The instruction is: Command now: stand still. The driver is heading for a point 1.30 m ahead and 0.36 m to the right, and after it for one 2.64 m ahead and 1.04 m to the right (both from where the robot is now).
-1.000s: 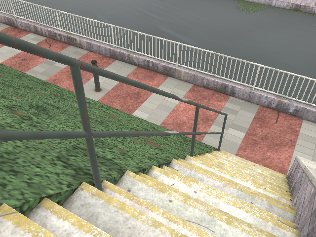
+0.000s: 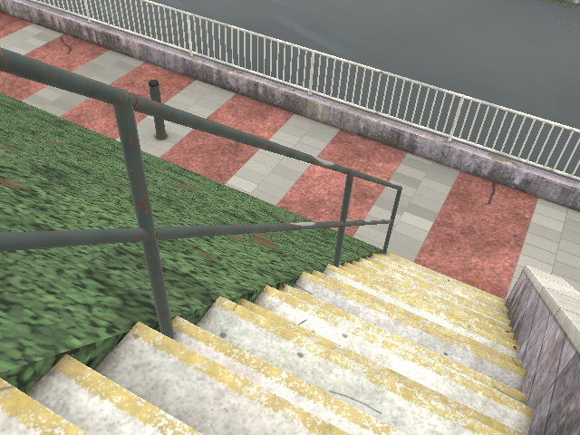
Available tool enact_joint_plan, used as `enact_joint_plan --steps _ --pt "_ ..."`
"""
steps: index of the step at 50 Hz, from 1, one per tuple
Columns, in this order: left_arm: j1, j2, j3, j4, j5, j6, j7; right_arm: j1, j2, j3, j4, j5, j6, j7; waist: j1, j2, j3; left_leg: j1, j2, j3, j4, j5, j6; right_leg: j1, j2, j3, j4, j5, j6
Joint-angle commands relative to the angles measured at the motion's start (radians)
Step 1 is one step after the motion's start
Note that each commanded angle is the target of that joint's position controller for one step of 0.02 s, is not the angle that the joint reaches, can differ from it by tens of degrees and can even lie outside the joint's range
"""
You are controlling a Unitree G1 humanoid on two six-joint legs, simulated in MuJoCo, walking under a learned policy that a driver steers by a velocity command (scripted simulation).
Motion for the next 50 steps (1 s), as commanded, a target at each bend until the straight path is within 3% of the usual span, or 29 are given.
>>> enact_joint_plan --steps 1,2,3,4,5,6,8,10,14,20,23,25,26,27,28,29,30,31,34,36,37,39,40,42,44,46,48,49,50 --pt "-0.067 0.108 0.041 -0.115 -0.003 0.002 -0.024 0.264 -0.172 -0.025 0.030 -0.029 -0.006 -0.027 -0.149 0.265 0.075 0.341 0.305 -0.741 -0.671 1.039 0.157 -0.453 0.015 0.171 0.094 -0.331 -0.034" --pt "-0.095 0.123 0.051 -0.116 -0.016 -0.005 -0.036 0.285 -0.145 -0.022 0.067 -0.042 -0.014 -0.038 -0.153 0.206 0.092 0.362 0.289 -0.739 -0.672 1.145 0.153 -0.478 0.039 0.243 0.101 -0.322 -0.036" --pt "-0.064 0.069 0.036 -0.103 -0.026 -0.006 -0.036 0.239 -0.139 -0.025 0.089 -0.038 -0.019 -0.044 -0.101 0.206 0.106 0.284 0.271 -0.637 -0.625 1.168 0.148 -0.420 0.040 0.251 0.145 -0.176 -0.041" --pt "-0.070 0.033 0.023 -0.091 -0.020 0.011 -0.029 0.161 -0.122 -0.027 0.077 -0.013 -0.015 -0.046 -0.053 0.182 0.096 0.121 0.235 -0.495 -0.596 1.051 0.119 -0.264 0.052 0.185 0.229 -0.043 -0.040" --pt "-0.064 0.010 0.018 -0.073 -0.007 0.027 -0.024 0.146 -0.090 -0.022 0.079 -0.007 -0.019 -0.035 -0.037 0.162 0.070 0.008 0.214 -0.460 -0.622 0.731 0.102 -0.164 0.079 0.156 0.306 0.050 -0.048" --pt "-0.100 0.011 0.020 -0.080 0.001 0.042 -0.020 0.177 -0.119 -0.041 0.087 -0.009 -0.015 -0.020 -0.047 0.137 0.089 -0.023 0.202 -0.476 -0.669 0.345 0.100 -0.202 0.124 0.144 0.429 0.059 -0.063" --pt "-0.293 0.090 0.052 -0.159 0.015 0.041 -0.020 0.332 -0.180 -0.078 0.130 -0.012 -0.022 -0.010 -0.129 0.110 0.202 0.158 0.237 -0.701 -0.792 -0.008 0.141 -0.611 0.187 0.262 0.673 -0.073 -0.097" --pt "-0.301 0.089 0.055 -0.184 0.018 0.012 -0.010 0.374 -0.185 -0.083 0.180 -0.006 -0.055 -0.008 -0.101 0.127 0.243 0.255 0.257 -0.672 -0.795 0.203 0.096 -0.748 0.176 0.314 0.698 -0.030 -0.102" --pt "-0.287 0.075 0.051 -0.176 0.035 0.008 -0.019 0.308 -0.157 -0.091 0.170 -0.014 -0.092 0.008 -0.023 0.139 0.169 0.064 0.169 -0.426 -0.697 0.441 0.069 -0.473 0.201 0.149 0.673 0.190 -0.071" --pt "-0.398 0.061 0.019 -0.245 0.007 0.006 -0.032 0.292 -0.227 -0.134 0.151 -0.015 -0.077 -0.001 -0.079 0.162 0.194 -0.025 0.148 -0.259 -0.673 0.534 0.083 -0.064 0.157 -0.064 0.332 0.239 -0.027" --pt "-0.194 0.103 0.040 -0.193 -0.009 0.012 -0.011 0.316 -0.245 -0.144 0.182 -0.043 -0.049 -0.013 -0.041 0.150 0.110 0.167 0.158 -0.219 -0.358 0.977 0.110 0.102 0.102 -0.081 0.120 0.084 -0.079" --pt "0.030 0.107 0.053 -0.118 -0.010 0.008 0.002 0.303 -0.217 -0.151 0.200 -0.032 -0.040 -0.008 0.073 -0.005 0.061 0.134 0.061 -0.120 0.199 1.011 0.097 0.279 0.023 -0.023 -0.182 0.216 -0.146" --pt "0.076 0.065 0.038 -0.101 -0.014 0.000 -0.011 0.190 -0.156 -0.147 0.172 -0.029 -0.037 0.006 0.118 -0.095 0.089 -0.181 -0.060 -0.069 0.557 0.318 0.101 0.439 -0.057 0.075 -0.132 0.303 -0.187" --pt "0.048 0.085 0.019 -0.123 0.014 -0.011 -0.024 0.142 -0.029 -0.109 0.072 0.001 -0.061 0.007 0.047 -0.138 0.053 -0.517 -0.081 -0.151 0.762 0.128 0.108 0.554 -0.131 0.142 0.336 0.808 -0.155" --pt "0.051 0.131 0.022 -0.125 0.038 -0.023 -0.029 0.230 -0.062 -0.099 0.023 0.041 -0.095 0.013 -0.017 -0.082 -0.060 -0.649 -0.072 -0.210 0.691 0.218 0.117 0.633 -0.212 0.192 0.383 0.797 -0.203" --pt "0.095 0.186 0.050 -0.099 0.050 -0.039 -0.020 0.244 -0.128 -0.104 0.024 0.029 -0.107 -0.001 0.002 -0.042 -0.079 -0.660 -0.006 -0.263 0.508 0.334 0.083 0.533 -0.289 0.343 0.241 0.307 -0.289" --pt "0.045 0.158 0.043 -0.103 0.033 -0.057 -0.014 0.160 -0.167 -0.113 0.023 -0.011 -0.102 -0.010 -0.004 -0.019 0.012 -0.716 0.040 -0.235 0.453 0.368 0.032 0.399 -0.299 0.424 0.125 -0.049 -0.310" --pt "-0.004 0.091 0.019 -0.097 0.029 -0.078 -0.012 0.091 -0.168 -0.123 0.042 -0.044 -0.088 -0.008 -0.024 0.055 0.110 -0.767 0.044 -0.266 0.400 0.478 0.001 0.303 -0.208 0.397 0.143 -0.130 -0.260" --pt "-0.001 0.030 -0.019 -0.100 0.026 -0.124 0.000 -0.052 -0.106 -0.100 -0.028 -0.052 -0.078 0.024 -0.085 0.076 0.257 -0.504 0.101 -0.156 -0.234 0.837 -0.100 -0.163 -0.132 0.344 0.081 0.056 -0.194" --pt "-0.012 0.160 0.027 -0.117 0.020 -0.120 -0.007 -0.022 -0.121 -0.116 0.029 -0.055 -0.070 0.041 -0.072 -0.061 0.173 -0.200 0.121 -0.107 -0.319 0.989 -0.082 -0.236 -0.132 0.352 0.069 0.178 -0.216" --pt "0.014 0.203 0.045 -0.111 0.022 -0.115 -0.017 0.049 -0.129 -0.127 0.070 -0.031 -0.062 0.046 -0.077 -0.139 0.137 -0.159 0.106 -0.078 -0.215 1.074 -0.056 -0.207 -0.123 0.328 0.114 0.232 -0.208" --pt "0.125 0.043 0.007 -0.078 0.003 -0.121 0.006 -0.133 -0.156 -0.143 0.022 -0.017 -0.084 0.050 -0.010 -0.015 0.262 -0.523 0.153 -0.170 -0.515 1.296 -0.017 0.055 -0.044 0.318 0.278 -0.094 -0.207" --pt "0.152 0.050 0.008 -0.089 0.009 -0.127 0.012 -0.242 -0.118 -0.133 0.004 -0.020 -0.093 0.052 0.047 0.003 0.258 -0.541 0.140 -0.132 -0.569 1.317 -0.024 0.106 -0.039 0.337 0.296 -0.140 -0.208" --pt "0.073 0.044 0.003 -0.108 0.006 -0.131 0.019 -0.227 -0.041 -0.103 -0.014 -0.029 -0.111 0.079 0.009 0.048 0.197 -0.065 0.121 -0.073 -0.798 1.619 -0.017 -0.197 0.008 0.210 0.285 -0.250 -0.194" --pt "0.100 0.078 0.014 -0.093 0.010 -0.136 0.007 -0.221 -0.073 -0.118 -0.007 -0.003 -0.103 0.093 0.048 0.033 0.207 0.085 0.122 -0.069 -0.794 1.572 -0.024 -0.195 -0.019 0.211 0.308 -0.258 -0.197" --pt "0.101 0.096 0.022 -0.089 0.040 -0.134 0.012 -0.116 -0.099 -0.138 0.029 -0.003 -0.089 0.078 0.034 -0.018 0.215 0.140 0.114 -0.042 -0.757 1.427 -0.020 -0.105 -0.043 0.201 0.465 -0.092 -0.208" --pt "0.017 0.094 0.025 -0.079 0.070 -0.129 0.015 0.297 -0.204 -0.188 0.139 0.003 -0.079 0.040 -0.146 -0.015 0.083 0.460 0.083 0.023 -0.865 1.307 -0.012 -0.043 -0.024 0.119 0.917 0.434 -0.185" --pt "0.010 0.145 0.050 -0.068 0.048 -0.114 0.018 0.467 -0.227 -0.204 0.181 -0.009 -0.076 0.036 -0.244 0.116 0.064 0.708 0.118 -0.091 -1.086 1.205 -0.014 -0.190 0.046 0.131 1.265 0.470 -0.150" --pt "-0.125 0.183 0.072 -0.070 0.047 -0.093 0.038 0.574 -0.239 -0.212 0.187 -0.020 -0.089 0.037 -0.378 0.229 0.151 0.795 0.193 -0.138 -1.250 1.306 0.066 -0.403 0.178 0.073 1.726 -0.140 -0.133"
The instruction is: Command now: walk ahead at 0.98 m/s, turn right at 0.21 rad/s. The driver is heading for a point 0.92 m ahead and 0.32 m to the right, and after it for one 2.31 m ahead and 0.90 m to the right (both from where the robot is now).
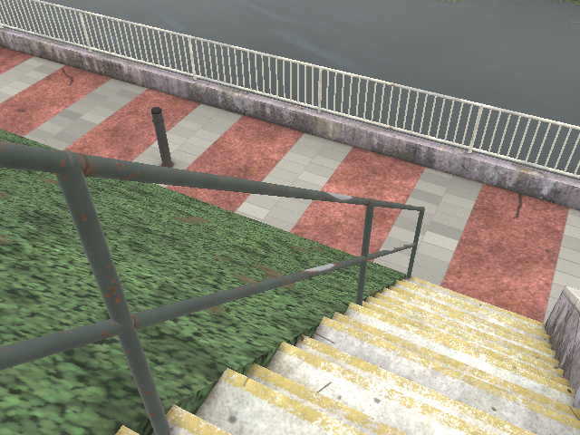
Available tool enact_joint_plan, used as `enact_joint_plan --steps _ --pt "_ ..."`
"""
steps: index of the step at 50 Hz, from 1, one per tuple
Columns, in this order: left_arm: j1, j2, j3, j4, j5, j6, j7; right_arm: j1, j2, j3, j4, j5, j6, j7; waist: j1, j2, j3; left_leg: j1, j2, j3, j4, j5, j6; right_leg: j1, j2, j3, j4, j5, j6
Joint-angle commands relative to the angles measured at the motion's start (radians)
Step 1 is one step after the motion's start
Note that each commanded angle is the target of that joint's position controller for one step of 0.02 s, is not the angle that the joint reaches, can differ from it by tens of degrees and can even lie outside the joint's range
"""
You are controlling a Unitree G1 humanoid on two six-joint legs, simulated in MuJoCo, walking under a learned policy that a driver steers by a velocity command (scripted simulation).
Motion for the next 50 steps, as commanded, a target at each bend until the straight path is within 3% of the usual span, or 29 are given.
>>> enact_joint_plan --steps 1,2,4,6,8,11,14,16,17,18,19,20,21,24,26,28,32,34,35,36,37,39,40,41,42,44,45,47,50 --pt "-0.322 0.121 0.048 -0.121 -0.014 0.007 0.028 0.572 -0.186 -0.063 0.136 -0.002 -0.001 -0.018 -0.333 0.068 0.149 0.617 0.146 -0.113 0.036 0.251 -0.005 -0.810 0.088 0.169 0.646 -0.121 -0.038" --pt "-0.008 0.032 0.024 -0.148 -0.043 -0.004 0.025 0.466 -0.172 -0.026 0.122 -0.016 -0.027 0.003 -0.064 0.118 0.046 0.750 0.319 -0.254 0.265 0.783 -0.020 -0.924 0.005 0.219 0.435 -0.075 -0.028" --pt "0.000 0.093 0.043 -0.064 0.022 0.030 0.018 0.471 -0.131 -0.029 0.139 0.017 -0.060 0.010 -0.056 -0.006 0.093 0.496 0.300 -0.286 0.172 -0.050 0.049 -0.949 -0.129 0.184 0.132 0.155 -0.012" --pt "-0.177 0.051 0.027 -0.147 0.061 0.067 0.006 0.386 -0.115 -0.018 0.145 0.036 -0.090 -0.008 -0.033 0.080 0.112 0.041 0.346 -0.336 0.149 -0.252 0.086 -0.792 -0.177 0.203 -0.184 0.489 0.053" --pt "-0.196 0.075 0.038 -0.124 0.033 0.085 -0.012 0.341 -0.125 -0.015 0.137 -0.001 -0.103 -0.003 -0.008 0.013 0.122 -0.227 0.223 -0.177 0.187 -0.329 0.038 -0.526 -0.131 0.084 -0.336 0.810 0.060" --pt "-0.242 0.014 0.012 -0.144 -0.038 0.052 -0.067 0.193 -0.094 0.002 0.090 0.049 -0.125 -0.051 0.059 -0.011 0.122 -0.575 0.132 0.056 0.302 -0.884 -0.055 -0.039 -0.079 -0.025 -0.661 1.424 0.066" --pt "-0.274 0.104 0.024 -0.139 -0.007 0.074 -0.042 0.286 -0.144 -0.007 0.117 0.030 -0.091 -0.054 -0.012 0.046 0.159 -0.335 0.161 0.120 0.540 -0.504 -0.050 -0.026 0.009 -0.223 -0.678 1.132 0.018" --pt "0.058 0.210 0.070 -0.060 -0.008 0.088 -0.027 0.295 -0.201 -0.018 0.124 -0.007 -0.055 -0.052 0.115 0.055 0.014 -0.178 0.161 0.169 1.074 0.093 -0.037 0.195 0.020 -0.224 -0.777 0.870 -0.102" --pt "0.136 0.236 0.087 -0.049 -0.007 0.084 -0.042 0.237 -0.182 -0.035 0.123 -0.020 -0.014 -0.080 0.207 -0.035 0.081 -0.235 0.067 0.140 1.623 -0.313 -0.045 0.180 -0.141 0.085 -1.106 0.727 -0.226" --pt "0.102 0.234 0.077 -0.039 -0.053 0.074 -0.055 0.112 -0.038 0.002 0.056 -0.030 0.010 -0.076 0.177 -0.316 0.244 -0.633 -0.105 0.172 1.917 -1.179 -0.012 0.220 -0.170 0.108 -0.908 1.434 -0.183" --pt "0.033 0.252 0.053 -0.042 -0.072 0.060 -0.049 0.170 -0.014 0.025 -0.084 -0.029 0.009 -0.080 -0.012 -0.308 0.163 -0.873 -0.051 0.043 1.691 -1.085 -0.020 0.342 -0.232 0.303 -0.736 1.809 -0.169" --pt "0.058 0.238 0.057 -0.027 -0.070 0.058 -0.051 0.214 -0.089 0.013 -0.055 -0.048 0.005 -0.070 -0.002 -0.052 0.070 -0.860 0.022 -0.067 1.464 -1.042 -0.011 0.311 -0.267 0.425 -0.776 1.315 -0.194" --pt "-0.004 0.199 0.041 -0.033 -0.049 0.055 -0.036 0.235 -0.065 0.006 -0.035 -0.053 -0.007 -0.077 -0.057 0.015 0.055 -0.841 0.025 -0.138 1.389 -0.994 -0.033 0.178 -0.291 0.497 -0.750 1.086 -0.224" --pt "-0.222 0.165 0.011 -0.124 -0.014 0.018 -0.006 0.129 -0.051 0.022 -0.092 -0.050 0.000 -0.066 -0.156 -0.169 0.108 -0.508 -0.008 -0.116 0.825 -0.650 -0.172 -0.407 -0.267 0.699 -0.894 0.847 -0.308" --pt "-0.169 0.168 0.013 -0.119 -0.019 0.013 -0.004 0.181 -0.086 0.011 -0.016 -0.053 0.019 -0.062 -0.140 -0.115 0.083 -0.449 -0.020 -0.080 0.899 -0.526 -0.163 -0.392 -0.218 0.635 -0.806 0.940 -0.259" --pt "-0.227 0.074 0.003 -0.108 -0.055 -0.013 0.015 0.148 -0.101 0.007 -0.042 -0.024 -0.030 -0.042 -0.150 -0.002 0.098 0.024 -0.072 -0.035 0.314 0.189 -0.135 -0.705 0.059 0.342 -0.591 0.360 -0.117" --pt "-0.309 0.154 0.028 -0.161 -0.050 0.015 -0.017 0.256 -0.058 0.015 -0.019 0.009 -0.025 -0.036 -0.124 -0.203 0.074 0.184 -0.121 -0.062 0.193 -0.003 -0.104 -0.472 0.040 0.397 -0.335 0.601 -0.120" --pt "-0.476 0.190 0.042 -0.188 -0.044 0.046 -0.031 0.658 -0.151 -0.041 0.097 0.019 -0.013 -0.051 -0.370 -0.115 -0.034 0.580 -0.050 -0.090 0.062 0.044 -0.083 -0.570 0.047 0.343 0.188 0.910 -0.087" --pt "-0.520 0.112 0.040 -0.216 -0.034 0.037 -0.030 0.701 -0.157 -0.051 0.102 0.029 -0.013 -0.047 -0.411 0.043 0.066 0.682 0.095 -0.226 -0.059 0.085 0.006 -0.833 0.200 0.280 0.689 0.145 -0.061" --pt "-0.474 0.019 0.011 -0.291 -0.049 0.025 -0.009 0.575 -0.139 -0.019 0.057 0.024 -0.017 -0.019 -0.254 0.051 0.111 0.668 0.227 -0.252 0.275 0.390 -0.085 -1.073 0.169 0.209 0.775 -0.074 -0.076" --pt "-0.273 0.008 0.002 -0.312 -0.050 0.026 0.002 0.475 -0.148 -0.014 0.028 0.006 -0.028 0.004 -0.070 0.148 0.025 0.714 0.361 -0.496 0.254 0.292 -0.043 -1.172 0.025 0.166 0.602 0.036 -0.065" --pt "-0.398 0.061 0.016 -0.263 0.042 0.060 0.002 0.488 -0.086 -0.013 0.056 0.036 -0.077 0.009 -0.109 -0.040 0.207 0.391 0.323 -0.477 0.160 -0.232 0.007 -1.218 -0.092 0.163 0.482 0.170 -0.057" --pt "-0.467 0.070 0.022 -0.275 0.051 0.058 -0.003 0.498 -0.071 0.005 0.073 0.015 -0.093 -0.003 -0.099 -0.125 0.206 0.283 0.229 -0.347 0.211 -0.367 -0.068 -1.247 -0.090 0.177 0.341 0.323 -0.049" --pt "-0.502 0.045 0.014 -0.328 0.056 0.056 -0.003 0.504 -0.162 -0.011 0.091 0.001 -0.099 -0.024 -0.084 0.115 0.191 0.171 0.356 -0.500 0.199 -0.303 -0.045 -1.213 -0.140 0.185 0.170 0.395 -0.020" --pt "-0.524 0.043 -0.001 -0.343 0.022 0.051 -0.023 0.371 -0.036 0.029 0.072 0.002 -0.084 -0.046 0.002 -0.037 0.282 -0.324 0.241 -0.295 0.156 -0.554 -0.088 -0.809 -0.105 0.131 -0.254 0.724 0.038" --pt "-0.423 0.076 0.031 -0.238 0.012 0.065 -0.030 0.315 -0.070 0.022 0.060 0.022 -0.094 -0.050 0.023 -0.045 0.204 -0.515 0.143 -0.157 0.301 -0.838 -0.107 -0.473 -0.045 0.011 -0.260 1.169 0.057" --pt "-0.417 0.040 0.005 -0.250 -0.019 0.061 -0.053 0.261 -0.059 0.030 0.034 0.038 -0.103 -0.052 0.057 -0.071 0.179 -0.627 0.098 -0.026 0.381 -1.025 -0.121 -0.259 -0.047 -0.010 -0.469 1.480 0.057" --pt "-0.486 0.043 -0.009 -0.234 -0.020 0.054 -0.064 0.330 -0.111 0.021 0.063 0.059 -0.096 -0.033 -0.033 -0.039 0.187 -0.484 0.065 0.021 0.445 -0.959 -0.111 -0.175 -0.003 -0.080 -0.665 1.411 0.064" --pt "-0.414 0.122 0.015 -0.197 -0.043 0.044 -0.055 0.471 -0.109 0.017 0.145 -0.007 -0.011 -0.065 -0.096 0.121 0.204 -0.090 0.132 -0.084 0.660 -0.490 -0.045 -0.200 -0.127 -0.007 -1.036 1.102 0.043"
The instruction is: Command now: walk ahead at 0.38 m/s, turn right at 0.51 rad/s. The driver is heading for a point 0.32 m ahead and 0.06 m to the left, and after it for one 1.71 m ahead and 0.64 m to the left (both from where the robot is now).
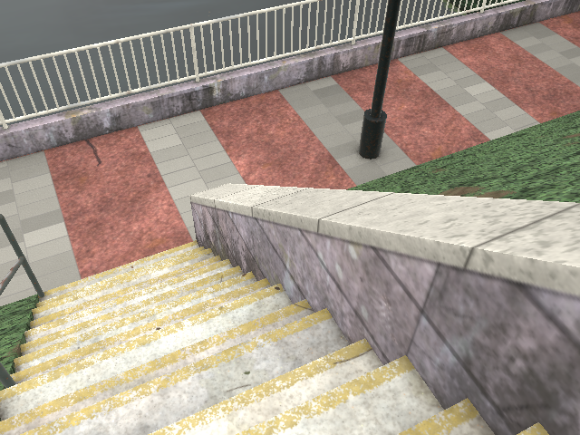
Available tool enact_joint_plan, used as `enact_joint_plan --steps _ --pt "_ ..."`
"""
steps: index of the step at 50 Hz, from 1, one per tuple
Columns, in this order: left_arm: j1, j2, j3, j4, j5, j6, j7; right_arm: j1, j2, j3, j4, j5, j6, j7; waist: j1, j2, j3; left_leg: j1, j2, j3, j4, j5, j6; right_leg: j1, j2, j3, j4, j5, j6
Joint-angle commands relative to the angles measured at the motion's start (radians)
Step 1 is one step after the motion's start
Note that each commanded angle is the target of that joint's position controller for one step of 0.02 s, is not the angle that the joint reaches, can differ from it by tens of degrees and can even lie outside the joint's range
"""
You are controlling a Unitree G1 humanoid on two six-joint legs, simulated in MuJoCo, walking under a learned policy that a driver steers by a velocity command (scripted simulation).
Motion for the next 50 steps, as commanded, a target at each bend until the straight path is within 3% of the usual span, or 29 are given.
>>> enact_joint_plan --steps 1,2,3,4,5,6,8,9,10,12,14,18,20,22,23,25,26,27,28,29,30,31,32,35,37,42,45,47,50 --pt "0.275 0.099 0.032 0.095 0.004 -0.007 0.001 -0.012 -0.118 -0.019 -0.024 -0.036 0.059 -0.035 0.098 0.236 0.101 -0.213 0.134 -0.205 -0.016 0.987 0.120 0.485 -0.047 0.015 -0.403 -0.140 -0.026" --pt "0.474 0.136 0.059 0.178 0.019 0.004 0.006 -0.082 -0.156 -0.034 -0.022 -0.029 0.067 -0.034 0.224 0.213 0.014 -0.441 0.094 -0.172 0.336 0.865 0.111 0.832 -0.099 0.114 -0.347 -0.063 -0.098" --pt "0.511 0.199 0.062 0.191 0.002 0.000 -0.002 0.026 -0.120 -0.041 -0.065 -0.007 0.066 -0.028 0.162 -0.107 -0.016 -0.685 -0.059 -0.040 0.669 -0.073 0.053 1.001 -0.244 0.174 -0.099 0.657 -0.117" --pt "0.513 0.186 0.050 0.175 -0.019 -0.002 0.005 0.117 -0.102 -0.017 -0.083 -0.002 0.062 -0.031 0.114 -0.081 -0.205 -0.814 0.000 -0.186 0.688 -0.031 0.058 1.128 -0.372 0.336 0.038 0.814 -0.207" --pt "0.447 0.137 0.033 0.155 -0.056 -0.012 0.010 0.056 -0.162 -0.026 -0.089 -0.030 0.070 -0.026 0.108 0.092 -0.225 -0.732 0.038 -0.233 0.473 0.176 0.066 0.931 -0.367 0.361 -0.073 0.446 -0.245" --pt "0.382 0.095 0.017 0.165 -0.048 -0.011 0.030 0.004 -0.144 -0.029 -0.081 -0.047 0.078 -0.031 0.071 0.135 -0.149 -0.685 0.043 -0.271 0.361 0.341 0.059 0.719 -0.349 0.361 -0.099 0.265 -0.260" --pt "0.200 0.009 -0.018 0.100 -0.017 -0.012 0.062 -0.017 -0.024 0.005 -0.071 -0.043 0.131 -0.025 -0.020 0.150 -0.153 -0.471 0.057 -0.290 0.061 0.557 -0.010 0.360 -0.410 0.413 -0.209 -0.106 -0.343" --pt "0.256 -0.033 -0.043 0.121 -0.011 -0.015 0.057 -0.060 -0.052 -0.005 -0.047 -0.041 0.149 -0.028 0.005 0.178 -0.097 -0.352 0.034 -0.316 -0.026 0.566 -0.007 0.243 -0.365 0.349 -0.205 -0.022 -0.299" --pt "0.287 -0.021 -0.048 0.143 -0.011 -0.017 0.058 -0.059 -0.041 -0.001 -0.042 -0.035 0.164 -0.028 0.001 0.126 -0.096 -0.273 0.007 -0.315 -0.056 0.594 0.002 0.195 -0.351 0.279 -0.176 0.127 -0.257" --pt "0.213 0.062 -0.032 0.101 -0.048 -0.032 0.063 -0.056 -0.062 -0.006 -0.040 -0.023 0.188 -0.023 -0.035 -0.017 -0.137 -0.157 -0.031 -0.213 0.007 0.805 0.028 0.120 -0.289 0.156 -0.130 0.138 -0.167" --pt "0.280 0.110 -0.005 0.096 -0.052 -0.025 0.055 -0.188 -0.097 -0.020 -0.108 -0.040 0.191 -0.031 0.008 0.012 -0.117 -0.354 -0.041 -0.214 0.050 0.851 0.066 0.226 -0.273 0.169 -0.071 -0.005 -0.190" --pt "0.268 0.131 0.014 0.023 -0.029 0.014 0.082 -0.349 -0.116 -0.033 -0.211 -0.052 0.206 -0.028 0.062 0.012 -0.033 -0.471 -0.031 -0.223 0.186 0.589 0.055 0.261 -0.381 0.238 -0.067 0.017 -0.222" --pt "0.298 0.123 0.020 0.008 -0.016 0.036 0.084 -0.397 -0.101 -0.040 -0.252 -0.024 0.206 -0.015 0.069 0.055 -0.028 -0.508 -0.027 -0.209 0.134 0.511 0.044 0.289 -0.392 0.195 -0.030 -0.010 -0.238" --pt "0.280 0.141 0.028 -0.020 0.001 0.054 0.092 -0.405 -0.091 -0.035 -0.280 -0.020 0.203 -0.004 0.078 0.029 -0.067 -0.461 -0.019 -0.166 0.025 0.471 0.040 0.321 -0.381 0.137 0.009 -0.065 -0.216" --pt "0.285 0.140 0.033 -0.014 0.013 0.075 0.093 -0.437 -0.080 -0.028 -0.315 0.001 0.205 0.005 0.099 -0.007 -0.047 -0.465 -0.010 -0.177 -0.178 0.263 0.044 0.345 -0.396 0.143 -0.045 -0.155 -0.191" --pt "0.255 0.181 0.053 -0.029 0.022 0.094 0.094 -0.411 -0.082 -0.027 -0.330 0.019 0.210 0.019 0.101 -0.056 -0.068 -0.301 -0.034 -0.102 -0.290 0.216 0.056 0.290 -0.375 0.086 -0.054 -0.342 -0.142" --pt "0.184 0.180 0.055 -0.062 0.011 0.089 0.092 -0.333 -0.092 -0.032 -0.310 0.013 0.209 0.014 0.060 -0.046 -0.115 -0.154 -0.056 -0.026 -0.233 0.426 0.066 0.187 -0.343 0.004 0.049 -0.414 -0.115" --pt "0.170 0.170 0.055 -0.068 0.008 0.102 0.089 -0.311 -0.111 -0.041 -0.329 0.027 0.212 0.025 0.025 0.022 -0.130 -0.080 -0.070 -0.133 -0.480 0.188 0.111 0.161 -0.349 0.007 0.099 -0.447 -0.079" --pt "0.136 0.196 0.073 -0.076 0.012 0.117 0.088 -0.189 -0.123 -0.045 -0.307 0.020 0.202 0.031 -0.056 0.174 -0.134 0.103 -0.036 -0.300 -0.667 0.460 0.170 -0.016 -0.281 -0.091 0.403 -0.579 -0.015" --pt "0.048 0.089 0.047 -0.189 0.023 0.116 0.063 -0.165 -0.287 -0.068 -0.313 0.023 0.197 0.032 -0.034 0.491 -0.140 0.316 0.242 -0.948 -0.757 1.192 0.344 -0.508 -0.038 -0.084 0.658 -1.342 0.079" --pt "-0.093 0.116 0.037 -0.236 0.019 0.096 0.058 -0.123 -0.320 -0.082 -0.328 0.017 0.184 0.028 -0.115 0.344 -0.124 0.260 0.315 -1.046 -0.844 1.376 0.409 -0.535 -0.019 0.106 0.659 -1.373 0.106" --pt "-0.099 0.093 0.032 -0.248 0.001 0.080 0.062 -0.184 -0.309 -0.074 -0.348 -0.014 0.183 0.008 -0.055 0.275 -0.096 0.219 0.295 -0.998 -0.857 1.276 0.428 -0.541 0.002 0.150 0.697 -1.277 0.122" --pt "-0.061 0.095 0.030 -0.232 0.001 0.066 0.061 -0.272 -0.289 -0.068 -0.353 -0.015 0.191 -0.008 0.019 0.241 -0.051 0.134 0.259 -0.880 -0.838 1.195 0.406 -0.517 -0.002 0.148 0.675 -1.153 0.128" --pt "0.088 0.128 0.045 -0.139 0.045 0.088 0.072 -0.469 -0.234 -0.054 -0.438 -0.006 0.188 0.000 0.128 0.167 -0.097 -0.145 0.129 -0.627 -0.752 1.294 0.332 -0.210 0.010 0.083 0.771 -0.790 0.115" --pt "0.071 0.096 0.040 -0.151 0.052 0.098 0.067 -0.459 -0.221 -0.054 -0.454 0.014 0.174 0.009 0.130 0.130 -0.122 -0.188 0.069 -0.590 -0.707 1.303 0.305 -0.165 0.025 0.056 0.810 -0.724 0.105" --pt "-0.038 0.046 0.012 -0.239 0.043 0.109 0.053 -0.352 -0.212 -0.056 -0.477 0.011 0.182 0.002 0.043 0.217 -0.114 -0.053 0.009 -0.677 -0.740 1.031 0.292 -0.267 0.042 0.040 0.629 -0.829 0.126" --pt "0.020 0.090 0.018 -0.226 0.033 0.093 0.046 -0.408 -0.243 -0.065 -0.513 -0.010 0.180 0.014 0.050 0.292 -0.183 -0.042 0.062 -0.783 -0.762 1.049 0.325 -0.136 0.043 0.082 0.643 -0.756 0.104" --pt "-0.012 0.086 0.006 -0.251 0.016 0.089 0.037 -0.409 -0.238 -0.061 -0.525 -0.004 0.187 0.028 0.025 0.306 -0.149 -0.062 0.040 -0.767 -0.853 0.880 0.299 -0.060 0.062 0.052 0.441 -0.932 0.097" --pt "-0.015 0.094 -0.006 -0.258 -0.021 0.096 0.016 -0.419 -0.236 -0.061 -0.512 -0.032 0.209 0.046 -0.011 0.344 -0.097 -0.044 0.039 -0.819 -0.949 0.559 0.293 0.063 0.056 0.098 0.137 -1.084 0.077"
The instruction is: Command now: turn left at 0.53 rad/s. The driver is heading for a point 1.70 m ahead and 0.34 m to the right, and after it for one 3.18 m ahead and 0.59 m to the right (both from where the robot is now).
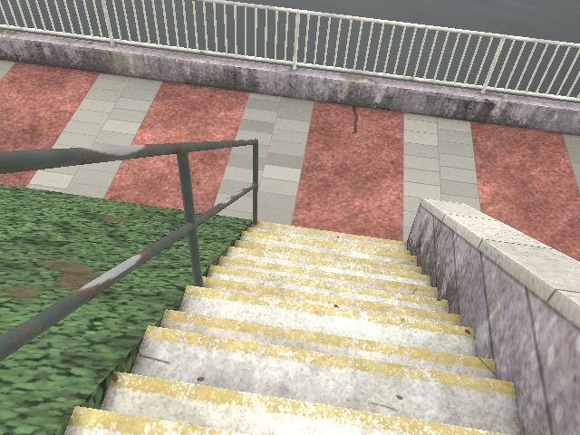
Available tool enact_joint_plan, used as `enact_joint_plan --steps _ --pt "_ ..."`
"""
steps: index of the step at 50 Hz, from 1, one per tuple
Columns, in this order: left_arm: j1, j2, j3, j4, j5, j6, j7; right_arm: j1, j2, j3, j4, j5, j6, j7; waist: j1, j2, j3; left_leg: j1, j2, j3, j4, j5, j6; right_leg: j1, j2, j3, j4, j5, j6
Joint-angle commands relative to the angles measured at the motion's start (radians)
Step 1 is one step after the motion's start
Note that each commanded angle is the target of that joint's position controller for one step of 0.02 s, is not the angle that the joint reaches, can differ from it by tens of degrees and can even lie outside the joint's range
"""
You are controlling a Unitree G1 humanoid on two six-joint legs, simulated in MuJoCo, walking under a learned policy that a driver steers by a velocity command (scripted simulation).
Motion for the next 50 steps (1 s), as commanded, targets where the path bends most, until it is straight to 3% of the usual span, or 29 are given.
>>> enact_joint_plan --steps 1,3,4,5,6,7,8,9,10,12,15,19,21,23,25,27,28,29,30,34,38,42,44,50 --pt "-0.040 0.070 0.010 -0.088 -0.031 -0.015 -0.012 -0.018 -0.145 -0.038 -0.054 -0.017 0.005 0.012 -0.028 0.254 -0.058 0.108 0.238 -0.328 -0.320 -0.074 0.209 0.120 -0.012 0.022 -0.255 -0.045 -0.029" --pt "0.127 0.037 0.012 -0.033 -0.024 -0.011 -0.002 -0.068 -0.129 -0.031 -0.059 0.005 0.003 0.010 0.061 0.169 -0.055 -0.089 0.188 -0.278 -0.297 -0.162 0.155 0.477 -0.009 -0.012 -0.514 0.123 -0.054" --pt "0.168 0.058 0.020 -0.019 -0.012 -0.010 0.005 -0.007 -0.094 -0.031 -0.032 0.013 -0.005 0.006 0.064 0.020 -0.037 -0.260 0.095 -0.174 -0.123 -0.344 0.105 0.660 -0.069 0.089 -0.577 0.090 -0.067" --pt "0.253 0.172 0.031 -0.042 -0.013 -0.018 0.006 -0.063 -0.062 -0.035 -0.076 0.043 -0.015 0.009 0.116 -0.192 -0.032 -0.510 -0.059 0.021 0.119 -0.426 0.029 0.750 -0.362 0.515 -0.720 -0.045 -0.104" --pt "0.278 0.148 0.023 -0.010 -0.022 -0.031 0.009 -0.147 -0.151 -0.063 -0.072 0.037 -0.031 0.001 0.123 -0.085 0.057 -0.523 -0.027 -0.041 0.145 -0.350 0.003 0.602 -0.386 0.643 -0.769 0.050 -0.099" --pt "0.211 0.124 0.011 -0.010 -0.015 -0.040 0.014 -0.114 -0.132 -0.060 -0.046 0.042 -0.034 0.001 0.057 -0.072 0.070 -0.447 0.014 -0.036 0.172 -0.257 -0.016 0.526 -0.364 0.571 -0.745 0.065 -0.092" --pt "0.170 0.101 0.007 -0.013 -0.014 -0.047 0.014 -0.092 -0.108 -0.050 -0.014 0.035 -0.029 0.003 0.038 -0.066 0.060 -0.375 0.013 0.003 0.244 -0.180 -0.031 0.452 -0.308 0.466 -0.728 0.066 -0.087" --pt "0.148 0.110 0.007 -0.020 -0.001 -0.058 0.015 -0.067 -0.083 -0.045 0.020 0.027 -0.026 0.005 0.027 -0.100 0.016 -0.269 -0.025 0.066 0.408 -0.112 -0.037 0.357 -0.249 0.350 -0.732 0.092 -0.105" --pt "0.130 0.062 -0.008 -0.026 -0.014 -0.056 0.018 -0.075 -0.068 -0.034 0.017 0.013 -0.017 0.012 0.021 -0.129 0.029 -0.362 -0.018 0.089 0.485 -0.135 -0.055 0.371 -0.220 0.313 -0.680 0.134 -0.111" --pt "0.155 0.031 -0.027 -0.027 -0.017 -0.058 0.016 -0.080 -0.034 -0.024 0.030 0.015 -0.005 0.013 0.027 -0.105 0.003 -0.404 -0.027 0.084 0.640 -0.121 -0.087 0.335 -0.229 0.279 -0.646 0.277 -0.153" --pt "0.193 0.044 -0.032 -0.016 -0.015 -0.066 0.020 -0.071 -0.022 -0.016 0.052 0.011 0.010 0.002 0.022 -0.074 -0.012 -0.435 -0.014 0.093 0.761 -0.089 -0.113 0.307 -0.242 0.271 -0.624 0.298 -0.191" --pt "0.234 0.030 -0.042 0.026 -0.014 -0.074 0.026 -0.056 0.001 0.002 0.095 0.005 0.017 -0.008 0.029 -0.068 -0.008 -0.337 0.060 0.110 0.513 -0.004 -0.115 0.311 -0.219 0.237 -0.625 0.261 -0.173" --pt "0.227 0.033 -0.036 0.055 -0.017 -0.072 0.022 -0.029 0.006 0.012 0.136 0.012 0.014 -0.003 0.024 -0.092 0.003 -0.125 0.118 0.139 0.235 0.019 -0.097 0.237 -0.219 0.211 -0.680 0.186 -0.164" --pt "0.237 0.060 -0.026 0.086 -0.016 -0.066 0.014 -0.033 -0.011 0.019 0.167 0.018 0.016 0.002 0.036 -0.148 0.046 0.080 0.137 0.244 0.061 -0.085 -0.061 0.142 -0.218 0.193 -0.736 0.081 -0.156" --pt "0.248 0.054 -0.022 0.103 -0.013 -0.053 0.001 -0.023 0.007 0.035 0.192 0.028 0.004 0.007 0.048 -0.155 0.083 0.200 0.147 0.286 -0.120 -0.109 -0.038 0.131 -0.218 0.194 -0.729 0.119 -0.172" --pt "0.267 0.048 -0.019 0.131 -0.012 -0.053 -0.011 0.058 0.011 0.047 0.242 0.013 -0.012 0.000 0.025 -0.080 0.081 0.343 0.195 0.216 -0.283 0.059 -0.025 0.148 -0.217 0.205 -0.680 0.318 -0.145" --pt "0.283 0.019 -0.023 0.122 -0.025 -0.061 -0.026 0.034 -0.025 0.043 0.251 0.009 -0.027 -0.007 0.064 0.022 0.078 0.310 0.250 0.129 -0.262 0.185 -0.004 0.178 -0.179 0.164 -0.672 0.369 -0.107" --pt "0.281 0.034 -0.016 0.136 -0.021 -0.058 -0.026 0.019 -0.023 0.046 0.260 0.008 -0.040 -0.005 0.056 0.085 0.076 0.184 0.268 0.101 -0.292 0.183 0.017 0.286 -0.157 0.109 -0.669 0.251 -0.097" --pt "0.246 0.045 -0.010 0.140 -0.013 -0.050 -0.023 0.014 -0.009 0.054 0.268 0.013 -0.053 -0.004 0.045 0.096 0.065 0.154 0.272 0.098 -0.328 0.187 0.020 0.355 -0.152 0.098 -0.651 0.242 -0.092" --pt "0.222 0.033 -0.005 0.170 -0.009 -0.042 -0.028 0.030 -0.009 0.058 0.301 0.021 -0.057 -0.005 0.051 0.090 0.011 0.199 0.259 0.114 -0.360 0.255 0.010 0.436 -0.154 0.086 -0.656 0.318 -0.079" --pt "0.222 0.023 0.000 0.212 -0.016 -0.045 -0.014 0.041 -0.005 0.067 0.326 0.032 -0.069 -0.020 0.049 0.070 -0.022 0.249 0.271 0.117 -0.360 0.362 0.011 0.463 -0.164 0.083 -0.688 0.365 -0.065" --pt "0.214 0.029 0.004 0.247 -0.016 -0.044 -0.007 0.047 -0.022 0.067 0.354 0.032 -0.069 -0.025 0.042 0.046 -0.017 0.272 0.274 0.118 -0.369 0.396 0.016 0.466 -0.170 0.078 -0.703 0.388 -0.056" --pt "0.209 0.028 0.007 0.266 -0.022 -0.042 -0.010 0.037 -0.021 0.066 0.359 0.027 -0.067 -0.016 0.039 0.045 -0.014 0.284 0.275 0.121 -0.370 0.418 0.015 0.460 -0.170 0.071 -0.703 0.395 -0.056" --pt "0.209 0.031 0.006 0.323 -0.016 -0.042 -0.006 0.039 -0.021 0.066 0.388 0.024 -0.076 -0.013 0.037 0.019 0.000 0.286 0.282 0.127 -0.386 0.431 0.027 0.476 -0.184 0.072 -0.717 0.430 -0.056"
